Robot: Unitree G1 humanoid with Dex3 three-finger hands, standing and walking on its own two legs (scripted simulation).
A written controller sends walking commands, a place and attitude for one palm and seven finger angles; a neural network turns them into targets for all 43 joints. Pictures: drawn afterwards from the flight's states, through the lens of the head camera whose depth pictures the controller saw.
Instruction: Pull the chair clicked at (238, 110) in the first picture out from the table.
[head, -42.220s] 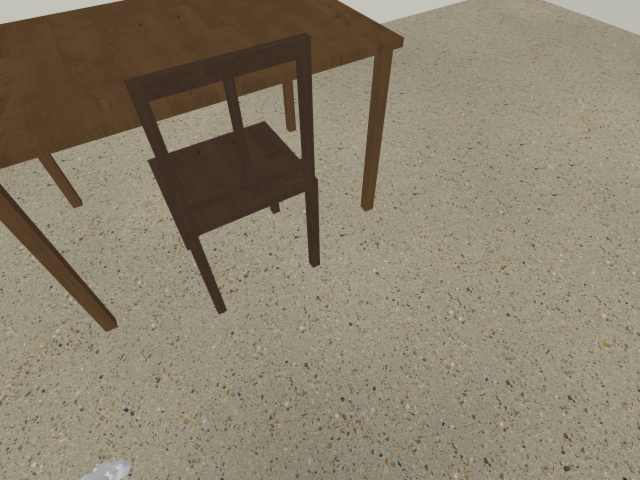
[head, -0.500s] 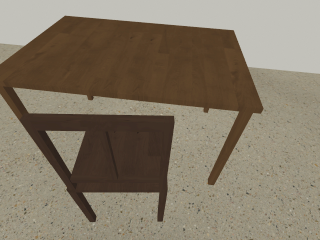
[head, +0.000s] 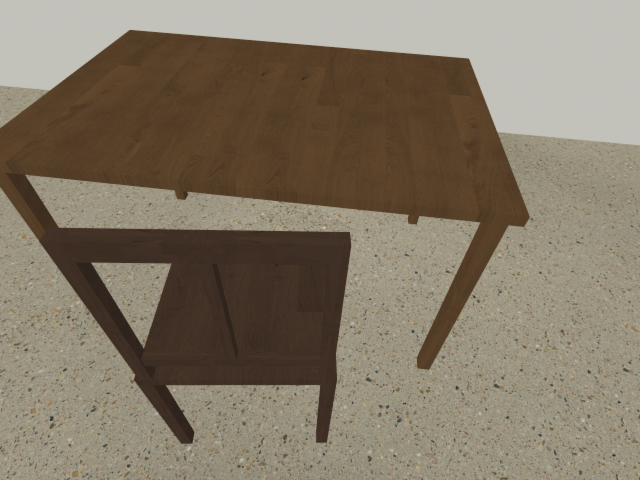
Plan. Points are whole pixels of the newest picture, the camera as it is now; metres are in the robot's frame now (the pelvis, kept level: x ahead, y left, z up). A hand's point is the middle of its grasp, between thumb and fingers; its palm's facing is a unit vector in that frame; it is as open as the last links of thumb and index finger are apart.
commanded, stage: look again from close up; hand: left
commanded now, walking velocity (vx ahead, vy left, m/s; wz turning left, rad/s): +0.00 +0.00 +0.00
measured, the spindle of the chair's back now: (221, 314) +0.39 +0.19 -0.10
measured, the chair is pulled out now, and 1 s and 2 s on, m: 0.16 0.16 0.16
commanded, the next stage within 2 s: come to a stop and stand still in 0.02 s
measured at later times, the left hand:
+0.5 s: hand out of the picture -0.01 +0.17 -0.18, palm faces +0.05 -0.98 -0.20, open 7.3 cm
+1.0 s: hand out of the picture -0.03 +0.17 -0.19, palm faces +0.04 -0.99 -0.16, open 7.4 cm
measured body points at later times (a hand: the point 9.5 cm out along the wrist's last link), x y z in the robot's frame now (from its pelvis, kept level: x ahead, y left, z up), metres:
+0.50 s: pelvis -0.01 +0.00 -0.01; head -0.02 +0.01 +0.44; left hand -0.01 +0.23 -0.17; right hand +0.02 -0.22 -0.16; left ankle -0.02 +0.07 -0.74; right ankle +0.02 -0.13 -0.74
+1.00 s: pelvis -0.01 +0.01 +0.00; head -0.01 +0.03 +0.45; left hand -0.03 +0.23 -0.17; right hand +0.00 -0.21 -0.16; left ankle -0.02 +0.07 -0.74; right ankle +0.02 -0.13 -0.74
